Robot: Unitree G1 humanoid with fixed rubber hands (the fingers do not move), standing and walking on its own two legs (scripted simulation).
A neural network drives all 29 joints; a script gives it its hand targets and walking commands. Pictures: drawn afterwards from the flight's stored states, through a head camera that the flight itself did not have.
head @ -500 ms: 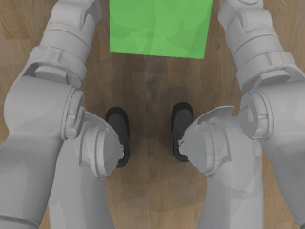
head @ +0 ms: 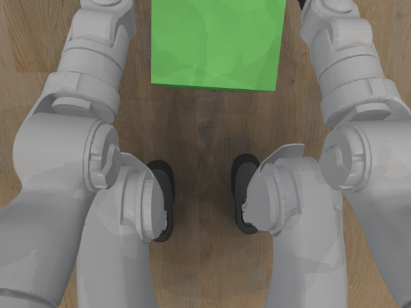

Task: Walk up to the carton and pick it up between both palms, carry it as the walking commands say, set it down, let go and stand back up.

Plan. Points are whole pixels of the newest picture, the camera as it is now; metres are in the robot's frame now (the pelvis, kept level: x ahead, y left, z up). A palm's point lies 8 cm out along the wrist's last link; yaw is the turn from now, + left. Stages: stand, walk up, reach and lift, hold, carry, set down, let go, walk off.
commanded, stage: reach and lift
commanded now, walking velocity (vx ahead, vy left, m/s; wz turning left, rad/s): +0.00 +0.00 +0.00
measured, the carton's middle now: out of the picture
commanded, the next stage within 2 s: none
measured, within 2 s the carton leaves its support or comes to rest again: neither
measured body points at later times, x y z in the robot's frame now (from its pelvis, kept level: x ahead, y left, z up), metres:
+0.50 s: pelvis -0.01 -0.01 +0.03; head +0.34 +0.01 +0.31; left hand +0.55 +0.11 -0.12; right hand +0.54 -0.15 -0.10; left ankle +0.10 +0.11 -0.31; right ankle +0.11 -0.12 -0.31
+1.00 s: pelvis +0.00 -0.01 +0.06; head +0.34 +0.00 +0.36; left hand +0.55 +0.11 -0.06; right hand +0.54 -0.15 -0.05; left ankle +0.10 +0.11 -0.31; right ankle +0.11 -0.12 -0.31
